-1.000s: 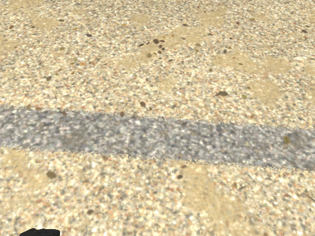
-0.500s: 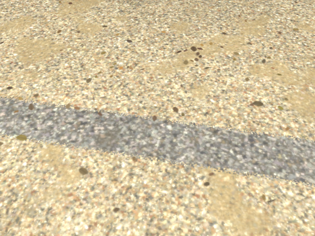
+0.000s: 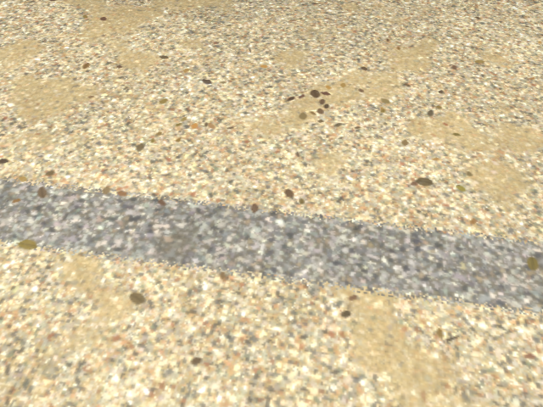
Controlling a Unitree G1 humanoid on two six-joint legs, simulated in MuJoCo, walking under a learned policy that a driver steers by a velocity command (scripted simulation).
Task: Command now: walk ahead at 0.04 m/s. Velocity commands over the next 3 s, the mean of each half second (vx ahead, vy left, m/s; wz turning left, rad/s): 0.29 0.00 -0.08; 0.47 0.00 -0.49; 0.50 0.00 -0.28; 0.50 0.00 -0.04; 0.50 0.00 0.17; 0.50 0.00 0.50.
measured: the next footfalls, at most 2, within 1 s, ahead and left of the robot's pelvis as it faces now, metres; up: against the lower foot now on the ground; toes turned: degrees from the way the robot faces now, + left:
left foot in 0.56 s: +0.07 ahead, +0.10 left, +0.00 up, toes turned +1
right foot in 0.94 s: +0.49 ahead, -0.04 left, +0.00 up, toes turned -19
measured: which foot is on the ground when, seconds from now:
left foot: down 0.00-0.26, up 0.28-0.54, down 0.56-0.94, up 0.96-1.00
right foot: down 0.00-0.58, up 0.60-0.92, down 0.94-1.00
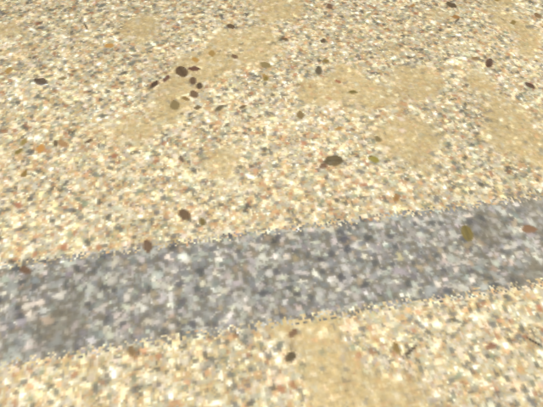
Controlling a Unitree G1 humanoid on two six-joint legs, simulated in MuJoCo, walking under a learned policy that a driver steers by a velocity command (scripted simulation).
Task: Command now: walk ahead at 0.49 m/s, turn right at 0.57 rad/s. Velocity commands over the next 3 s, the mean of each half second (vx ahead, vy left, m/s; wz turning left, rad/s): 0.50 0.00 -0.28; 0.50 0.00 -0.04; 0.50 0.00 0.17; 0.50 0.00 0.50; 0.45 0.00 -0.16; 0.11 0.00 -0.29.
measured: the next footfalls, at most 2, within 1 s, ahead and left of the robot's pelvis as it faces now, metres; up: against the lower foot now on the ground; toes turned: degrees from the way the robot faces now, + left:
left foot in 0.50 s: +0.50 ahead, +0.15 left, +0.00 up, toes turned -6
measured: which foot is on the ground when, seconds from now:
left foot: up 0.00-0.48, down 0.50-1.00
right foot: down 0.00-0.52, up 0.54-1.00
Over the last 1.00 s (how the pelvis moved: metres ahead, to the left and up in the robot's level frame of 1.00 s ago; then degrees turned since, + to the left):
0.33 0.01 -0.05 -17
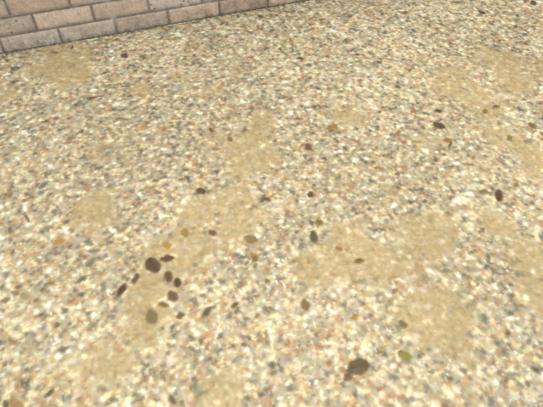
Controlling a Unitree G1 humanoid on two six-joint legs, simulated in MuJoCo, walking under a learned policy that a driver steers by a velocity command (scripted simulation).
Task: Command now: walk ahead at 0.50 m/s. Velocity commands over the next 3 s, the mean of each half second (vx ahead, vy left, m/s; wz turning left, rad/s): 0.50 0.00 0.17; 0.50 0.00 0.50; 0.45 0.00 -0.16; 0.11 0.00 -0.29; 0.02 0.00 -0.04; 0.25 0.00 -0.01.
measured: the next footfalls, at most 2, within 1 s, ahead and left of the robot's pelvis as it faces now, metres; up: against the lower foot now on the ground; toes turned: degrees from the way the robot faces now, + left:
right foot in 0.08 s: +0.20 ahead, -0.08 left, +0.00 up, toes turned -3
left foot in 0.66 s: +0.46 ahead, +0.10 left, +0.00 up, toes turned +16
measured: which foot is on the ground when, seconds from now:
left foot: down 0.00-0.10, up 0.12-0.64, down 0.66-1.00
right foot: up 0.00-0.06, down 0.08-0.68, up 0.70-1.00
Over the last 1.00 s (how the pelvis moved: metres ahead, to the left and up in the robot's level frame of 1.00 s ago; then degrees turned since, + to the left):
0.58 0.08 0.03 -8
